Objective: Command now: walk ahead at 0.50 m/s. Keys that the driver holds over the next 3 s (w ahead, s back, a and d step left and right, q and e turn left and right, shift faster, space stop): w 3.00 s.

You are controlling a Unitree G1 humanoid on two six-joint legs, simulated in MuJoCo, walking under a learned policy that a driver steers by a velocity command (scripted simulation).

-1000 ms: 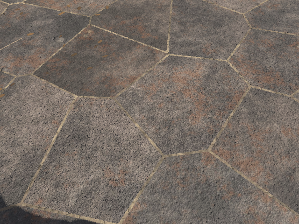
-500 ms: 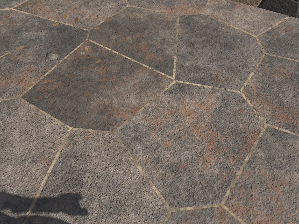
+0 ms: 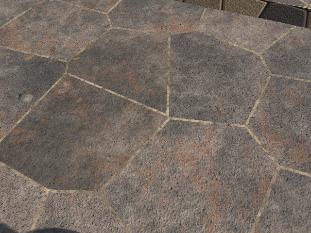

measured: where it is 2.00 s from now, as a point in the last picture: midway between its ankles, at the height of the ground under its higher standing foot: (154, 100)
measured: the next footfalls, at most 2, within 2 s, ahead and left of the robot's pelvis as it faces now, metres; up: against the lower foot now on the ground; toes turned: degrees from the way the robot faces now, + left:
left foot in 0.50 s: +0.45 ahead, +0.15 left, +0.00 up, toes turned +3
right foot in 1.04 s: +0.76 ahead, -0.10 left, +0.00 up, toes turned -3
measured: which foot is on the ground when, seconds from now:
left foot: up 0.00-0.48, down 0.50-1.00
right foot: down 0.00-0.50, up 0.52-1.00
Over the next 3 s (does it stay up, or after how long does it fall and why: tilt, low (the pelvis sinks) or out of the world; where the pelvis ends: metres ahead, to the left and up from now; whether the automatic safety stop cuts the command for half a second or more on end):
stays up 1.69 0.05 0.03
